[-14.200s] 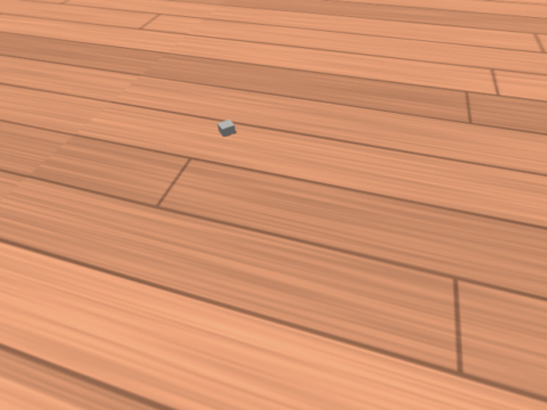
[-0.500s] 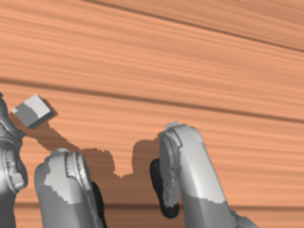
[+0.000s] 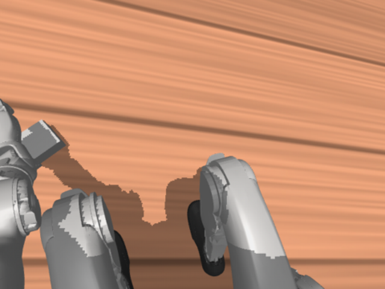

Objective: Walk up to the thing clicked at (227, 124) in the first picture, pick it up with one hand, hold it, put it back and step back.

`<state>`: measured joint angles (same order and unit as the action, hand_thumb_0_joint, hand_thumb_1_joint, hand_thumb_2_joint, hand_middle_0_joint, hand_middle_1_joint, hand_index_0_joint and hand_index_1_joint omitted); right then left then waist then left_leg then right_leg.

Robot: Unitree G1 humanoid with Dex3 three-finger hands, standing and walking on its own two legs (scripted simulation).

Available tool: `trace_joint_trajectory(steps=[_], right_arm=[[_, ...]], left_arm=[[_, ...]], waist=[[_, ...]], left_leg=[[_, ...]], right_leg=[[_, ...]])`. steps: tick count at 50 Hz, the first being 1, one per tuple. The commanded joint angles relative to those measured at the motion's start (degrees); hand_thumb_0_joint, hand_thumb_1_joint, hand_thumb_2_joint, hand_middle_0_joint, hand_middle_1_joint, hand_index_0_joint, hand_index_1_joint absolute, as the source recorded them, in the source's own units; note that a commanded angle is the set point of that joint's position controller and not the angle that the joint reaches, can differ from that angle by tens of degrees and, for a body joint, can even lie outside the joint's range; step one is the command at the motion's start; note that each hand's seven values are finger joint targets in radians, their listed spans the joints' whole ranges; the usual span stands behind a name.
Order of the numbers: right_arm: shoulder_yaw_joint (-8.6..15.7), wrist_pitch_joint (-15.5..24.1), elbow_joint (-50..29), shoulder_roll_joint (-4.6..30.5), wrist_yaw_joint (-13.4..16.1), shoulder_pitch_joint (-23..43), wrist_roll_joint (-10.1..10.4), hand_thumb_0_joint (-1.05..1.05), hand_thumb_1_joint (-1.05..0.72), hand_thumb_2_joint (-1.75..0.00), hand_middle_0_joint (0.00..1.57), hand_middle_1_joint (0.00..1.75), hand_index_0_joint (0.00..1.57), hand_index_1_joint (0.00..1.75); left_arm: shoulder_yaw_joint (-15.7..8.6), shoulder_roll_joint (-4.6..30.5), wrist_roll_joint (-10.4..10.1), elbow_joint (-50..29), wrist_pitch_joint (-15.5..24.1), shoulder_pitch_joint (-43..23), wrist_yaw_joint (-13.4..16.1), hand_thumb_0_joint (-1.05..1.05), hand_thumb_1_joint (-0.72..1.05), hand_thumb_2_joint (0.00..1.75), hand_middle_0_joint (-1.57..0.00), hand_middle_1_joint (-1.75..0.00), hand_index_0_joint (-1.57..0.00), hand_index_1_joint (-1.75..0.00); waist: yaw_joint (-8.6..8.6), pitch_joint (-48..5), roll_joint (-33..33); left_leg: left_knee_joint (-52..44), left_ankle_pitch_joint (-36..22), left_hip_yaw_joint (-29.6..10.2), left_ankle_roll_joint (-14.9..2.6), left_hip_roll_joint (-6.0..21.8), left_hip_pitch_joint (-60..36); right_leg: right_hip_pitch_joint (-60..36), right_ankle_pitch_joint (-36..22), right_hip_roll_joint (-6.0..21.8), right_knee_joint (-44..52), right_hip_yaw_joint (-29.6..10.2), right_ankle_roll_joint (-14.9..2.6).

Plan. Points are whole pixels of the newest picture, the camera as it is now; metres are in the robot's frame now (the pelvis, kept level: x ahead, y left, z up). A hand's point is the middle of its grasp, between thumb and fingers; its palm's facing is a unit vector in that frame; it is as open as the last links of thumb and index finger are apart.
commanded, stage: approach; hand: left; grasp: from above
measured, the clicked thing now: (39, 142) +0.47 +0.27 -0.29
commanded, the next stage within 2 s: rest palm in 0.50 s
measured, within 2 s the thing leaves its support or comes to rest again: neither
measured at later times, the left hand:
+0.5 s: hand (13, 159) +0.41 +0.29 -0.19, palm faces -0.45 -0.27 -0.85, open 14.3 cm
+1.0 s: hand (23, 149) +0.44 +0.28 -0.22, palm faces -0.42 -0.27 -0.87, open 14.4 cm
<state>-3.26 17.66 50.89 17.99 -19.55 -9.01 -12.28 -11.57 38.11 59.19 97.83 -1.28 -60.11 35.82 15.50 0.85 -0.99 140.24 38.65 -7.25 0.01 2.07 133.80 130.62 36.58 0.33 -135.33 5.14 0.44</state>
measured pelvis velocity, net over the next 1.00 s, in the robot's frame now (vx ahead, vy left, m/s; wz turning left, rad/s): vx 0.00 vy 0.00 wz -0.02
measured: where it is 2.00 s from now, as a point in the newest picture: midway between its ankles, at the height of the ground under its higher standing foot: (166, 266)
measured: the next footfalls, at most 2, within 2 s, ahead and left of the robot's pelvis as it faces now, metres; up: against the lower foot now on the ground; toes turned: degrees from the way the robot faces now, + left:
none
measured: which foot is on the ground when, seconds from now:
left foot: down 0.00-1.00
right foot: down 0.00-1.00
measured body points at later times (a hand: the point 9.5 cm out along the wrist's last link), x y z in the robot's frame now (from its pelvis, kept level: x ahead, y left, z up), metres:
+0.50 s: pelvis +0.00 +0.00 +0.00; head +0.25 +0.03 +0.37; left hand +0.43 +0.30 -0.14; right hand -0.02 -0.26 -0.10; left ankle +0.08 +0.13 -0.28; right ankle +0.11 -0.12 -0.28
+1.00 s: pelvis +0.00 +0.00 +0.00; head +0.27 +0.06 +0.35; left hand +0.46 +0.29 -0.17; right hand +0.03 -0.25 -0.10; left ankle +0.08 +0.13 -0.28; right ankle +0.11 -0.12 -0.28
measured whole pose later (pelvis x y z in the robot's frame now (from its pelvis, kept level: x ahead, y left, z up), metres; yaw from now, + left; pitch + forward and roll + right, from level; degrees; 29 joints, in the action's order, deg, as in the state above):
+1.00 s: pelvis +0.00 +0.00 +0.00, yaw -1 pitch +32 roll -8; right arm -7.4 17.8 46.5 18.8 -21.5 -7.1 -12.8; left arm -13.9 42.8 58.5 103.4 -2.6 -62.1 36.0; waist 18.7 4.9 -1.6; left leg 141.8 40.3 -8.1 -0.5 2.3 133.8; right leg 130.2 37.5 -0.3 -135.8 5.7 1.3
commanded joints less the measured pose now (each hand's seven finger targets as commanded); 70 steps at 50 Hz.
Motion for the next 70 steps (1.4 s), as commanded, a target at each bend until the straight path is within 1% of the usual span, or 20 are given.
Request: trace_joint_trajectory(steps=[1, 6, 12, 13, 19, 22, 26, 30, 33, 35, 37, 40, 41, 42, 47, 55, 57, 62, 63, 70], right_arm=[[3.81, 0.96, 1.12, 15.46, 0.15, -14.53, -0.42, 0.0, -0.9, -0.9, 0.2, 0.3, 0.2, 0.3], [3.57, -0.9, -0.05, 15.6, -1.02, -13.06, 0.31, 0.0, -0.9, -0.9, 0.2, 0.3, 0.2, 0.3], [2.88, -2.51, -1.01, 15.01, -1.49, -12.96, 1.75, 0.0, -0.89, -0.89, 0.2, 0.3, 0.2, 0.3], [3.55, -2.4, -0.25, 16.53, -1.24, -15.06, 1.54, 0.0, -0.88, -0.89, 0.2, 0.3, 0.2, 0.3], [2.66, -1.23, -1.66, 15.84, -0.32, -14.69, 1.78, 0.0, -0.88, -0.89, 0.2, 0.3, 0.2, 0.3], [2.29, 0.16, -1.93, 15.26, 0.11, -14.8, 1.16, 0.0, -0.88, -0.89, 0.2, 0.3, 0.2, 0.3], [1.91, 1.51, -1.48, 14.8, 1.18, -14.51, 0.3, 0.0, -0.89, -0.89, 0.2, 0.3, 0.2, 0.3], [4.2, 0.69, -2.45, 16.24, 2.21, -12.46, 0.91, 0.0, -0.89, -0.9, 0.2, 0.3, 0.2, 0.3], [4.77, -1.33, -0.99, 15.43, 1.35, -11.86, 0.99, 0.0, -0.88, -0.9, 0.2, 0.3, 0.2, 0.3], [3.11, -1.72, 0.93, 13.98, 0.27, -12.8, 0.39, 0.0, -0.89, -0.9, 0.2, 0.3, 0.2, 0.3], [2.97, -1.29, 2.07, 15.28, -0.35, -14.17, -0.01, 0.0, -0.88, -0.9, 0.2, 0.3, 0.2, 0.3], [2.35, -0.44, 0.56, 16.73, -0.95, -14.41, -0.13, 0.0, -0.88, -0.89, 0.2, 0.3, 0.2, 0.3], [2.12, -0.16, -0.1, 16.8, -1.48, -14.14, -0.51, 0.0, -0.88, -0.89, 0.2, 0.3, 0.2, 0.3], [1.5, -0.17, 0.01, 16.84, -1.79, -14.62, -0.45, 0.0, -0.87, -0.89, 0.2, 0.3, 0.2, 0.3], [-0.37, 0.59, -3.37, 16.86, -1.92, -13.56, -0.38, 0.0, -0.88, -0.9, 0.2, 0.3, 0.2, 0.3], [-2.49, 1.65, -3.19, 18.29, -1.62, -13.45, -2.47, 0.0, -0.89, -0.9, 0.2, 0.3, 0.2, 0.3], [-2.94, 2.5, -2.85, 18.45, -2.01, -12.27, -2.6, 0.0, -0.89, -0.9, 0.2, 0.3, 0.2, 0.3], [-3.11, 3.7, -1.64, 20.41, -3.51, -12.54, -3.38, 0.0, -0.89, -0.9, 0.2, 0.3, 0.2, 0.3], [-3.35, 4.07, -2.46, 20.06, -4.01, -11.23, -3.21, 0.0, -0.89, -0.9, 0.2, 0.3, 0.2, 0.3], [-4.01, 4.56, -3.51, 20.46, -5.5, -11.18, -2.69, 0.0, -0.89, -0.9, 0.2, 0.3, 0.2, 0.3]], left_arm=[[0.54, 11.0, 1.63, -8.13, -1.12, -26.2, 5.81, 0.0, -0.57, 0.99, -0.16, -0.92, -0.13, -0.96], [-1.95, 12.71, 1.24, -6.63, -6.37, -22.69, 7.05, 0.0, -0.61, 1.04, -0.13, -0.92, -0.08, -0.97], [-1.35, 11.49, -1.7, 0.08, -11.14, -12.14, 1.61, 0.0, -0.61, 1.01, -0.1, -0.97, -0.07, -1.0], [-6.11, 17.49, -1.63, 0.87, -11.42, -9.14, 0.95, 0.0, -0.6, 1.01, -0.09, -0.98, -0.07, -1.0], [-4.51, 14.99, -3.97, -0.18, -7.97, -8.45, -3.43, 0.0, -0.6, 1.01, -0.08, -1.01, -0.06, -1.03], [-0.92, 11.44, -3.17, -4.43, -3.04, -14.96, -4.17, 0.0, -0.61, 1.03, -0.09, -1.0, -0.06, -1.03], [2.7, 11.81, -1.91, -14.61, 3.9, -26.22, -0.81, 0.0, -0.58, 1.0, -0.12, -0.98, -0.09, -1.01], [-3.69, 18.84, -1.22, -23.84, 2.56, -16.27, 6.58, 0.0, -0.6, 1.01, -0.13, -0.92, -0.09, -0.96], [-2.31, 14.47, 0.56, -18.98, -0.73, -19.74, 8.53, 0.0, -0.61, 1.11, -0.08, -0.86, -0.01, -0.94], [1.37, 7.92, -0.09, -4.55, -2.89, -20.0, 6.82, 0.0, -0.61, 1.1, -0.09, -0.88, -0.02, -0.94], [1.08, 7.79, -1.27, 0.53, -4.11, -15.77, 4.89, 0.0, -0.61, 1.09, -0.09, -0.91, -0.03, -0.96], [-1.4, 10.82, -1.08, 3.57, -5.1, -9.81, 3.9, 0.0, -0.61, 1.06, -0.08, -0.93, -0.04, -0.98], [-1.27, 10.26, -0.81, 4.11, -5.13, -10.16, 3.04, 0.0, -0.61, 1.04, -0.08, -0.95, -0.05, -0.99], [-3.23, 12.8, -0.19, 4.99, -4.82, -8.53, 2.65, 0.0, -0.6, 1.03, -0.08, -0.97, -0.05, -1.0], [-1.29, 14.15, -0.32, 0.87, -1.25, -14.9, 1.26, 0.0, -0.61, 1.03, -0.08, -0.99, -0.05, -1.02], [-4.71, 23.92, 3.27, -1.81, 4.44, -23.44, 9.78, 0.0, -0.58, 0.99, -0.09, -0.99, -0.06, -1.01], [-1.83, 20.39, 3.04, 1.95, 3.65, -22.19, 11.22, 0.0, -0.6, 1.02, -0.09, -0.96, -0.06, -0.99], [-7.65, 27.13, 1.77, 5.93, 0.81, -18.25, 13.11, 0.0, -0.61, 1.03, -0.09, -0.93, -0.05, -0.96], [-5.5, 24.45, 1.73, 5.76, 0.29, -18.11, 12.46, 0.0, -0.6, 1.04, -0.1, -0.93, -0.06, -0.96], [-6.42, 25.6, -0.84, 6.68, -2.5, -11.91, 9.19, 0.0, -0.58, 0.99, -0.1, -0.94, -0.07, -0.97]], waist=[[4.26, -42.52, 22.37], [2.17, -43.95, 25.9], [1.81, -37.6, 12.0], [2.52, -35.52, 9.0], [1.86, -34.35, 6.44], [5.32, -33.89, 9.44], [6.35, -36.91, 15.72], [0.51, -48.64, 26.32], [2.53, -46.6, 28.92], [5.29, -34.39, 24.36], [5.19, -29.8, 19.73], [2.48, -30.92, 17.81], [4.54, -30.26, 15.48], [4.1, -30.97, 15.16], [6.32, -33.9, 13.38], [7.12, -36.14, 20.18], [8.06, -34.28, 21.03], [7.69, -31.71, 23.29], [7.34, -30.68, 23.71], [7.17, -29.13, 21.2]], left_leg=[[-15.24, -4.37, 3.87, -0.32, -1.15, -33.07], [-16.04, -9.11, 5.48, -0.48, -1.08, -31.6], [-13.36, -12.01, 6.13, -3.15, -1.45, -18.45], [-12.92, -12.13, 5.78, -3.51, -1.59, -16.37], [-13.71, -5.91, 4.96, -3.37, -2.09, -14.83], [-13.02, -1.79, 4.08, -2.79, -2.19, -17.52], [-12.39, 0.07, 3.95, -1.29, -1.84, -25.22], [-14.65, -4.82, 5.02, 0.06, -1.07, -37.7], [-14.67, -8.46, 5.44, 0.65, -0.66, -36.74], [-13.27, -6.85, 4.96, -0.01, -0.54, -28.93], [-12.72, -8.59, 4.15, -0.47, -0.48, -25.65], [-13.72, -15.49, 2.87, -0.24, -0.86, -27.41], [-13.07, -15.32, 2.68, -0.68, -1.09, -26.83], [-13.66, -15.77, 2.38, -0.59, -1.12, -26.89], [-12.1, -11.18, 2.19, -1.75, -1.41, -26.51], [-9.16, -7.03, 3.24, -1.12, -0.9, -26.52], [-9.14, -5.42, 2.79, -0.74, -0.81, -27.11], [-9.26, -9.14, 1.17, -0.14, 0.13, -27.81], [-8.9, -9.56, 1.15, -0.16, 0.04, -27.14], [-9.71, -13.57, -0.04, -0.67, 0.42, -26.57]], right_leg=[[-17.36, -6.49, -1.97, 15.37, 5.04, -2.54], [-19.37, -11.27, -2.4, 15.2, 4.17, -2.63], [-25.23, -14.72, -3.22, 16.44, 2.49, -0.86], [-25.86, -14.59, -2.91, 16.41, 2.45, -0.46], [-26.06, -6.18, -3.27, 16.62, 2.45, -0.57], [-22.02, -1.22, -3.0, 16.19, 3.14, -1.24], [-20.66, 0.55, -2.71, 15.9, 4.1, -1.94], [-21.21, -5.85, -1.67, 14.17, 3.93, -2.9], [-17.74, -10.79, -1.73, 12.97, 4.34, -3.2], [-12.93, -9.77, -2.22, 12.87, 5.33, -2.98], [-13.25, -10.65, -2.5, 13.69, 5.46, -2.53], [-16.29, -14.88, -2.17, 11.35, 5.76, -2.45], [-17.58, -15.45, -2.44, 11.38, 6.11, -2.21], [-19.04, -15.67, -2.35, 11.19, 6.24, -2.18], [-21.75, -12.97, -2.69, 12.91, 6.34, -1.48], [-25.79, -10.17, -3.14, 13.68, 5.93, -1.62], [-23.99, -8.55, -3.19, 13.91, 6.42, -1.87], [-22.9, -12.16, -3.1, 12.14, 7.98, -1.83], [-22.31, -12.33, -3.06, 11.72, 7.96, -1.74], [-24.61, -16.27, -4.09, 11.4, 8.65, -1.31]])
